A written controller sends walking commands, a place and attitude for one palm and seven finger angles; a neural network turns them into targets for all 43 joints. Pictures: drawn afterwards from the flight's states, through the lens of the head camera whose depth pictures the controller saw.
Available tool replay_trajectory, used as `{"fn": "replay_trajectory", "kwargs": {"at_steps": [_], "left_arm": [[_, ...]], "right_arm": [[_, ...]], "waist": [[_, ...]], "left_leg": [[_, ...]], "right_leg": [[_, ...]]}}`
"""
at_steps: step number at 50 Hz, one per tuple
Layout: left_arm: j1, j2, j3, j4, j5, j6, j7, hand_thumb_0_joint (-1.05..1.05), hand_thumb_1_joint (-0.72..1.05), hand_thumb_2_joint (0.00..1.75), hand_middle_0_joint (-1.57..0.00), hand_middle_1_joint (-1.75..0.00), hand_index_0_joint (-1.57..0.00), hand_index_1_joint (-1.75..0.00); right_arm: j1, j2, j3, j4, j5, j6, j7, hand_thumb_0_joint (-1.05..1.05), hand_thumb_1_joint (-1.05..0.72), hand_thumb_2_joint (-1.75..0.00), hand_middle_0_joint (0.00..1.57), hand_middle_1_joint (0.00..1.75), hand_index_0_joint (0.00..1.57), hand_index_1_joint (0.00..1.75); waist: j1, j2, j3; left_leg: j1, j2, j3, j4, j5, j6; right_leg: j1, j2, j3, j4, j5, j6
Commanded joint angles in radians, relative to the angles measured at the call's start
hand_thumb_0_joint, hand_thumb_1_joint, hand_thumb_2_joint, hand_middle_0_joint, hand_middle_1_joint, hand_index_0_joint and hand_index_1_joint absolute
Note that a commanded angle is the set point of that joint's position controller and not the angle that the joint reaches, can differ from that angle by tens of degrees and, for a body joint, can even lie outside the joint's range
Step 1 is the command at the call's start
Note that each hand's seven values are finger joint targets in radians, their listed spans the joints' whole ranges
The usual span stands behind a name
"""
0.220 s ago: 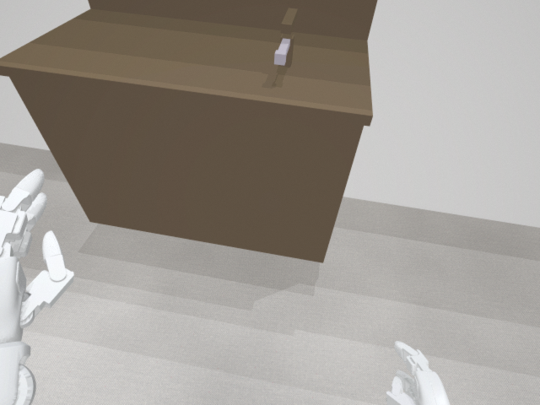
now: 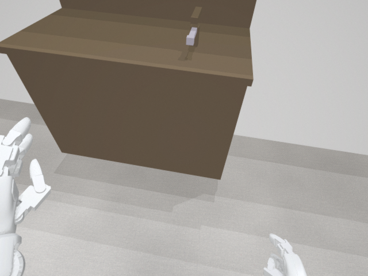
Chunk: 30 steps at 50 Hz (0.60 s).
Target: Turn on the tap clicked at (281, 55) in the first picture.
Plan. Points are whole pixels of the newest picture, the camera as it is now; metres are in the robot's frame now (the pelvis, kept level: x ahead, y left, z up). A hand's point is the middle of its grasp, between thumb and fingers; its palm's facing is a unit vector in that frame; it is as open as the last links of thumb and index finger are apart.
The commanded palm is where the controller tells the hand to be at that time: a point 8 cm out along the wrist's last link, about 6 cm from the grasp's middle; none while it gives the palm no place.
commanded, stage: stand and wait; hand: left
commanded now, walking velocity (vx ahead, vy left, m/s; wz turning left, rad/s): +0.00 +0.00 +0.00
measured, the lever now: (190, 40) +0.90 +0.05 +0.12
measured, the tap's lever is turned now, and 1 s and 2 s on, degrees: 0 0 0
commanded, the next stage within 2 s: look at it before walking up in 0.04 s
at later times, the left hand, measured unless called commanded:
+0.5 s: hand (54, 189) +0.21 +0.23 +0.15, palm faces +0.40 -0.85 -0.35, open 7.4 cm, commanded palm +0.17 +0.26 +0.18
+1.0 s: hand (118, 177) +0.24 +0.14 +0.16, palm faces +0.12 -0.88 -0.46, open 7.4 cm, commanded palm +0.19 +0.19 +0.18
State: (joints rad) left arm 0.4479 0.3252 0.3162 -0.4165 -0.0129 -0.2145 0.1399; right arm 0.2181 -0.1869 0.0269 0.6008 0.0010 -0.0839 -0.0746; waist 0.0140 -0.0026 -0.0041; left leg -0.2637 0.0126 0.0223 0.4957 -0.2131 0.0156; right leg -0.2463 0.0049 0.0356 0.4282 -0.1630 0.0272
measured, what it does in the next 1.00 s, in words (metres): steps on the spot, turning right: left foot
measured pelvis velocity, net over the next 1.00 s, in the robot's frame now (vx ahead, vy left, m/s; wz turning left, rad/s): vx -0.05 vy -0.03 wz -0.30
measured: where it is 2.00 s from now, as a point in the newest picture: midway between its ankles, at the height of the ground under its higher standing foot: outside the picture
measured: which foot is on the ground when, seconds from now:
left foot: down 0.00-0.70, up 0.72-0.94, down 0.96-1.00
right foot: down 0.00-0.96, up 0.98-1.00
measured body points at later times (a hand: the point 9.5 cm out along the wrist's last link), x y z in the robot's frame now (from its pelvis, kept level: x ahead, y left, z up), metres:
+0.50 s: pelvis -0.01 +0.00 -0.01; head -0.01 +0.00 +0.44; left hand +0.18 +0.28 +0.17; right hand +0.15 -0.24 -0.08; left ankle +0.03 +0.11 -0.74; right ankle +0.04 -0.14 -0.74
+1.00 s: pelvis -0.05 -0.03 -0.01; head -0.01 -0.04 +0.43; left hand +0.22 +0.18 +0.19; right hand +0.05 -0.31 -0.10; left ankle -0.03 +0.11 -0.74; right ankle +0.04 -0.14 -0.73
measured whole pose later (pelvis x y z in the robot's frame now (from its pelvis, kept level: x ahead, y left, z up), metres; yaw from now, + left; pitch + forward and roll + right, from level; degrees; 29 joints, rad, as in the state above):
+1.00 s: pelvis -0.05 -0.03 -0.01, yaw -17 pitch +2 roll +3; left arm 0.47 0.41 0.40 -0.53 -0.04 -0.23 0.13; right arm 0.20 -0.22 -0.02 0.55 0.01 0.00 -0.03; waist 0.00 -0.06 0.04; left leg -0.25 0.01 0.08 0.54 -0.30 -0.02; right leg -0.52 0.09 0.17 0.65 -0.20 0.00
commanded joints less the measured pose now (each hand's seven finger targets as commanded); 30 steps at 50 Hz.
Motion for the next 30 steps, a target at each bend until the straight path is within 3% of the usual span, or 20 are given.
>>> {"fn": "replay_trajectory", "kwargs": {"at_steps": [1, 14, 21, 25, 28, 30], "left_arm": [[-0.082, 0.161, 0.098, -0.218, -0.003, -0.061, 0.018, 0.0, 0.9, 0.9, -0.2, -0.3, -0.2, -0.3], [-0.068, 0.171, 0.111, -0.22, -0.006, -0.061, 0.018, 0.0, 0.9, 0.9, -0.2, -0.3, -0.2, -0.3], [-0.101, 0.151, 0.107, -0.212, -0.005, -0.058, 0.023, 0.0, 0.9, 0.9, -0.2, -0.3, -0.2, -0.3], [-0.146, 0.14, 0.098, -0.258, -0.003, -0.058, 0.023, 0.0, 0.9, 0.9, -0.2, -0.3, -0.2, -0.3], [-0.12, 0.155, 0.118, -0.272, -0.009, -0.055, 0.023, 0.0, 0.9, 0.9, -0.2, -0.3, -0.2, -0.3], [-0.116, 0.155, 0.12, -0.3, -0.012, -0.057, 0.022, 0.0, 0.9, 0.9, -0.2, -0.3, -0.2, -0.3]], "right_arm": [[-0.094, -0.128, -0.05, -0.155, -0.003, -0.055, -0.012, 0.0, -0.9, -0.9, 0.2, 0.3, 0.2, 0.3], [-0.101, -0.13, -0.056, -0.155, -0.001, -0.057, -0.011, 0.0, -0.9, -0.9, 0.2, 0.3, 0.2, 0.3], [-0.098, -0.133, -0.065, -0.173, 0.004, -0.051, -0.005, 0.0, -0.9, -0.9, 0.2, 0.3, 0.2, 0.3], [-0.11, -0.133, -0.069, -0.191, 0.01, -0.052, -0.001, 0.0, -0.9, -0.9, 0.2, 0.3, 0.2, 0.3], [-0.102, -0.129, -0.069, -0.199, 0.011, -0.052, 0.007, 0.0, -0.9, -0.9, 0.2, 0.3, 0.2, 0.3], [-0.096, -0.122, -0.068, -0.198, 0.009, -0.052, 0.015, 0.0, -0.9, -0.9, 0.2, 0.3, 0.2, 0.3]], "waist": [[-0.009, 0.057, -0.087], [-0.01, 0.049, -0.095], [0.004, 0.062, -0.063], [0.009, 0.135, -0.069], [0.016, 0.186, -0.076], [0.019, 0.195, -0.082]], "left_leg": [[-0.059, 0.049, -0.04, -0.142, -0.052, -0.006], [-0.044, 0.043, -0.028, -0.128, -0.064, -0.008], [-0.06, 0.129, -0.033, -0.128, -0.157, 0.0], [-0.095, 0.197, -0.057, -0.139, -0.245, 0.022], [-0.102, 0.283, -0.08, -0.141, -0.193, 0.061], [-0.091, 0.303, -0.051, -0.087, -0.098, 0.068]], "right_leg": [[0.093, -0.018, 0.026, -0.047, 0.023, -0.023], [0.076, -0.023, 0.041, -0.071, 0.002, -0.026], [-0.034, 0.001, 0.083, 0.04, -0.011, -0.027], [-0.071, 0.018, 0.075, 0.186, -0.041, -0.022], [-0.101, 0.02, 0.031, 0.334, -0.153, -0.007], [-0.103, 0.008, 0.009, 0.337, -0.189, -0.004]]}}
